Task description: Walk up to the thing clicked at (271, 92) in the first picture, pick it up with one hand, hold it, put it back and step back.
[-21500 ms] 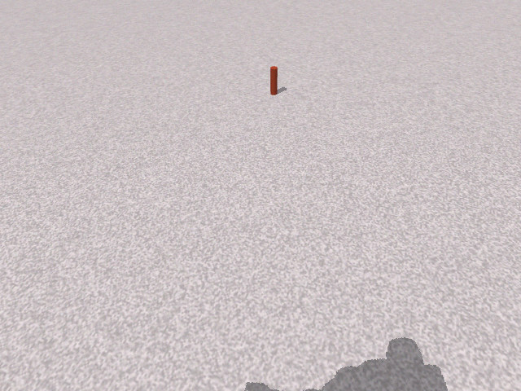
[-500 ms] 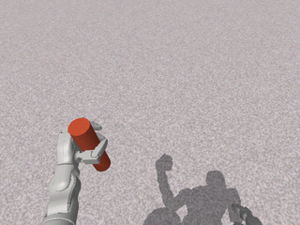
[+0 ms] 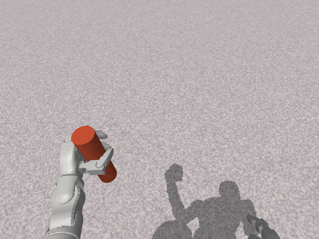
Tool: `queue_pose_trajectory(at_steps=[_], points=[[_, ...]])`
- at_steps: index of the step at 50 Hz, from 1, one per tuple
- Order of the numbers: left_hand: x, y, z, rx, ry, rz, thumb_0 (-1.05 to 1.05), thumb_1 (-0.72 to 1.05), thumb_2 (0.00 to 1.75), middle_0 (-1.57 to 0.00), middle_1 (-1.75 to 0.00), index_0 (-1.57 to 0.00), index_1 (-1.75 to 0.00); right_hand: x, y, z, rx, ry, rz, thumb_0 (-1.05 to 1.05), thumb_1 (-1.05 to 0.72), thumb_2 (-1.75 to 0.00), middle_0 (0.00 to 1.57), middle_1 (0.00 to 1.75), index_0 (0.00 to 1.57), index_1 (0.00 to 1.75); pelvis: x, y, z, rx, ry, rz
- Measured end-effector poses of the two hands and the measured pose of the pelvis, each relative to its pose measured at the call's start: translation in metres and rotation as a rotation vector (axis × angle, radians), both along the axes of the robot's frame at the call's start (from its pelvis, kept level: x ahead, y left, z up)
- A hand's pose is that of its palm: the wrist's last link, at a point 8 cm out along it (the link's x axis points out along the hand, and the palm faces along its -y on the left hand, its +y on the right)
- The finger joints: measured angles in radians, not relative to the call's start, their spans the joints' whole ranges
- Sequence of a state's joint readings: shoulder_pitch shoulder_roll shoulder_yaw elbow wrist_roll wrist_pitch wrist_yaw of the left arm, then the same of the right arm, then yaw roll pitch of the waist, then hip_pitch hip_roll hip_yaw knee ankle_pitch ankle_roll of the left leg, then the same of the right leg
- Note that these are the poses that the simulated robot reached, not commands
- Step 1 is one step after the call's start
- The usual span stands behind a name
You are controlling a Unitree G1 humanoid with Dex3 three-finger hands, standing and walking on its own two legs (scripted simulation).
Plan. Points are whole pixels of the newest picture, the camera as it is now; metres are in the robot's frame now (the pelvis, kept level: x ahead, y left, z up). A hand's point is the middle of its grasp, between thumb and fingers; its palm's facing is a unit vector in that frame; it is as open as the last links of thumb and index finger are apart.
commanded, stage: hold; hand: left
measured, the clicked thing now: (97, 157) +0.33 +0.17 +0.03
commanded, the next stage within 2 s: crouch in 0.38 s
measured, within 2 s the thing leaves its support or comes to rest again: neither
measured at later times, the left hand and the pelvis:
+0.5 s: hand (95, 150) +0.34 +0.17 +0.06, palm faces +0.10 -0.99 -0.02, open 6.9 cm; pelvis +0.00 +0.00 +0.00, yaw +0 degrees
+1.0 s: hand (104, 172) +0.35 +0.18 -0.09, palm faces +0.11 -0.99 -0.02, open 6.9 cm; pelvis -0.02 +0.00 -0.09, yaw +0 degrees
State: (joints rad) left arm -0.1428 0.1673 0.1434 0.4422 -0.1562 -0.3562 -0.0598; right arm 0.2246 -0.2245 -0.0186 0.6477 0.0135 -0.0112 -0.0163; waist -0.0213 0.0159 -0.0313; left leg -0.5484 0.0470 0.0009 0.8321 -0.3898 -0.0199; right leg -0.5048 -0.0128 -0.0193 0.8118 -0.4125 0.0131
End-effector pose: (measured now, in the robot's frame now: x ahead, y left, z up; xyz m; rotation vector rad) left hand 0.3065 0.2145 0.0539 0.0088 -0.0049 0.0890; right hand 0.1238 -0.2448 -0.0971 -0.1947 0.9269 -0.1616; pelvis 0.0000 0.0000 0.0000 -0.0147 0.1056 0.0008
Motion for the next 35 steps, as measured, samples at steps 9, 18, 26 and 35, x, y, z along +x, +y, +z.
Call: queue_pose_trajectory(at_steps=[9, 18, 26, 35], points=[[0.001, 0.006, 0.001, 0.01, -0.003, 0.008, 0.0, -0.07, 1.16, -0.93, -1.13, -0.93, -1.13, 0.0, 0.001, -0.002, 0.001, 0.014, 0.003, 0.01, -0.9, -0.9, 0.2, 0.3, 0.2, 0.3, 0.001, 0.0, 0.001, -0.001, 0.006, 0.004], [-0.001, 0.004, 0.004, 0.006, -0.014, -0.006, 0.0, -0.07, 1.16, -0.92, -1.13, -0.93, -1.13, 0.0, 0.003, -0.001, 0.002, 0.012, 0.003, 0.01, -0.9, -0.9, 0.2, 0.3, 0.2, 0.3, 0.003, 0.003, 0.0, -0.004, -0.001, 0.003], [0.004, 0.009, 0.001, 0.009, -0.002, 0.011, 0.0, -0.07, 1.16, -0.92, -1.13, -0.93, -1.13, -0.001, 0.006, -0.002, 0.01, 0.006, 0.001, 0.01, -0.9, -0.9, 0.2, 0.3, 0.2, 0.3, 0.0, 0.003, -0.001, -0.004, 0.002, 0.001], [0.0, 0.011, -0.017, -0.007, 0.025, 0.015, 0.0, -0.07, 1.16, -0.93, -1.13, -0.93, -1.12, -0.008, 0.003, -0.007, 0.001, 0.025, 0.007, 0.01, -0.89, -0.9, 0.2, 0.3, 0.2, 0.3, -0.003, 0.004, -0.005, -0.006, 0.029, 0.002]])
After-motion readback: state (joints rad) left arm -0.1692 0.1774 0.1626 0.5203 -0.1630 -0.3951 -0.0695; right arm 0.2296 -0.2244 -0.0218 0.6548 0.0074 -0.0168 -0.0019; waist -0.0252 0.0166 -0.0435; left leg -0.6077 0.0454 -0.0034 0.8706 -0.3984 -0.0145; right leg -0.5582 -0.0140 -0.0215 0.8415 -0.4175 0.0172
